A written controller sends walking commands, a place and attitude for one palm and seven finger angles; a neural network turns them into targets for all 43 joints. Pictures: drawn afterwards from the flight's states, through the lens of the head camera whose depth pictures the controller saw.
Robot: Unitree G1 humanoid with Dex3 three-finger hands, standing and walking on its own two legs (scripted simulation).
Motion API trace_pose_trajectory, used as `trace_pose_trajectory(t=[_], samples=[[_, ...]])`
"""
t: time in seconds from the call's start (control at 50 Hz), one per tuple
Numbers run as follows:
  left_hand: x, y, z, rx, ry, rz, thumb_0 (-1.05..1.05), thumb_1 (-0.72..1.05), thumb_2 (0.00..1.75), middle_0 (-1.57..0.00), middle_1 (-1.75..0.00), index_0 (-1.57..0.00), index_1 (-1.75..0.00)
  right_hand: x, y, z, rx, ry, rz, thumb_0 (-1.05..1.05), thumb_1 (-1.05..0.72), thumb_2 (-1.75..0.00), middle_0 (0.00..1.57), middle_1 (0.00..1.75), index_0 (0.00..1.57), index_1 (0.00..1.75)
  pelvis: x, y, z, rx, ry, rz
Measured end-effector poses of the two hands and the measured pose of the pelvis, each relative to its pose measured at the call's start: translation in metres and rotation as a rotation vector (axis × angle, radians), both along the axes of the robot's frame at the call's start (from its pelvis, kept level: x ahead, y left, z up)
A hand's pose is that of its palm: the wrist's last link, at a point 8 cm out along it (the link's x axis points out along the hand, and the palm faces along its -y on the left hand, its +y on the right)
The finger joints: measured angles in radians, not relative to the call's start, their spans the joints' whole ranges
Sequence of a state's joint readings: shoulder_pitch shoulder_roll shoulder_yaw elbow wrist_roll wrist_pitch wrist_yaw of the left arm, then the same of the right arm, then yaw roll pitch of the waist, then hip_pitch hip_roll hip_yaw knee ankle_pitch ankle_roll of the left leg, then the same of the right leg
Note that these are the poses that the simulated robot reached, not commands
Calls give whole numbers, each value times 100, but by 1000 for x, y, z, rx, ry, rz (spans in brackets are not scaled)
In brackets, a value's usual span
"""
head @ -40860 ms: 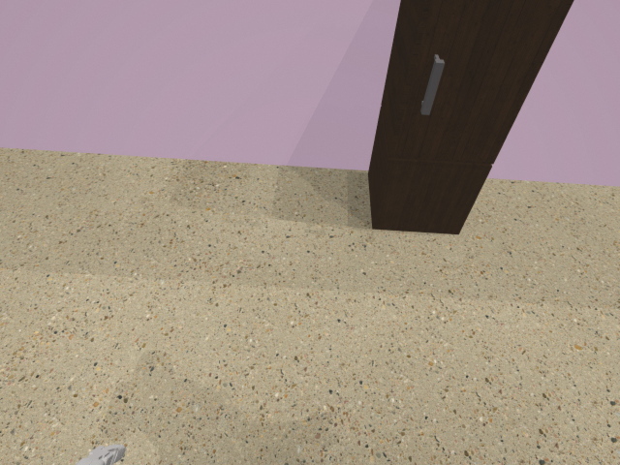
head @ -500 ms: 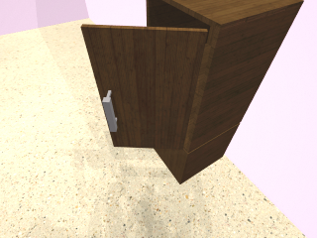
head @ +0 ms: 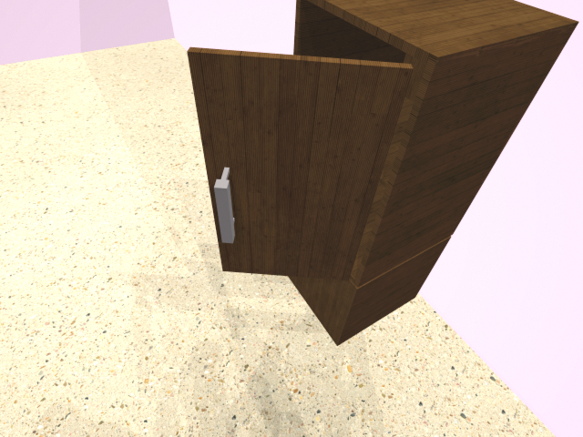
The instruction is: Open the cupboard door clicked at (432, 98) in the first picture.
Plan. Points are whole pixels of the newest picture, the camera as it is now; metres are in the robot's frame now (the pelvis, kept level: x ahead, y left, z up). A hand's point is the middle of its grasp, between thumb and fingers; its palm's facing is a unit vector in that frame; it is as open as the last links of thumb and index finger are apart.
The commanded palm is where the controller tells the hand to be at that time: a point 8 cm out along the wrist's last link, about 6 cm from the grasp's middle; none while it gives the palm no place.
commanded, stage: come to a stop and stand still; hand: left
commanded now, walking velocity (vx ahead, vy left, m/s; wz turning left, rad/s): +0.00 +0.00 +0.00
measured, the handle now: (227, 206) +0.56 +0.16 -0.06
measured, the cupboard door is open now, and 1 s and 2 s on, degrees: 55 55 55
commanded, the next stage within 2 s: look again from close up in 0.06 s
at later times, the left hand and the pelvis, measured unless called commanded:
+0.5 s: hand out of the picture -0.01 +0.17 -0.18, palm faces +0.01 -0.99 -0.15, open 7.4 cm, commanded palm none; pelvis +0.01 +0.00 +0.00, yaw -1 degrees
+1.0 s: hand (157, 365) +0.21 +0.20 -0.02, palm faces +0.24 -0.96 -0.13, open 7.5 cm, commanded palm +0.13 +0.23 -0.07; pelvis +0.01 +0.00 -0.02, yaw +3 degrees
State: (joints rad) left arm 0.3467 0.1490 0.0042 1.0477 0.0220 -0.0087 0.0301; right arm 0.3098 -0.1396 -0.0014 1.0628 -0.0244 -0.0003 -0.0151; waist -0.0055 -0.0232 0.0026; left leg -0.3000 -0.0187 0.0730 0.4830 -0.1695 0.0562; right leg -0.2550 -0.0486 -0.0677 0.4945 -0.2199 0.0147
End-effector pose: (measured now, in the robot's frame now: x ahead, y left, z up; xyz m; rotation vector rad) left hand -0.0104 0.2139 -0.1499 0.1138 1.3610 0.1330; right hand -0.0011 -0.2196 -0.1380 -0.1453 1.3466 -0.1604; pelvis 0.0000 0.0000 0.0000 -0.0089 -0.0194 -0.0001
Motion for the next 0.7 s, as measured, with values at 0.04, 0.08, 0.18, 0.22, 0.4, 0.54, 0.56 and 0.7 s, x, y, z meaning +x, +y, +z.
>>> trace_pose_trajectory(t=[0.04,0.08,0.18,0.22,0.4,0.54,0.56,0.7], samples=[[-4,-1,-1,-8,15,2,0,91,90,-20,-30,-20,-29,4,-1,2,-8,-7,3,1,-91,-90,20,30,20,30,1,1,1,0,1,-1],[-8,-2,-1,-14,28,3,0,91,90,-20,-30,-20,-29,8,-2,3,-14,-13,5,1,-91,-90,20,30,20,30,2,2,1,0,0,-2],[-13,-3,-1,-23,48,5,0,91,90,-20,-30,-20,-29,16,-4,6,-23,-21,11,1,-92,-90,20,30,20,30,4,3,2,-1,0,-4],[-14,-3,-1,-24,53,4,0,91,90,-20,-30,-20,-29,19,-4,6,-24,-22,12,1,-92,-90,20,30,20,30,5,3,3,-1,0,-5],[-6,0,0,-16,52,-4,0,91,90,-20,-30,-20,-29,20,-2,6,-20,-9,7,1,-92,-90,20,30,20,30,10,4,4,1,-2,-8],[4,2,1,-11,39,-14,0,91,90,-20,-30,-20,-29,15,1,6,-12,12,-2,1,-92,-90,20,30,20,30,13,4,5,2,-3,-11],[6,2,1,-10,37,-16,0,91,90,-20,-30,-20,-29,15,1,5,-10,14,-4,1,-92,-90,20,30,20,30,13,4,5,2,-3,-12],[14,2,2,-10,23,-22,0,91,90,-20,-30,-20,-29,11,5,5,-2,28,-13,1,-92,-90,20,30,20,30,16,4,6,3,-7,-15]])
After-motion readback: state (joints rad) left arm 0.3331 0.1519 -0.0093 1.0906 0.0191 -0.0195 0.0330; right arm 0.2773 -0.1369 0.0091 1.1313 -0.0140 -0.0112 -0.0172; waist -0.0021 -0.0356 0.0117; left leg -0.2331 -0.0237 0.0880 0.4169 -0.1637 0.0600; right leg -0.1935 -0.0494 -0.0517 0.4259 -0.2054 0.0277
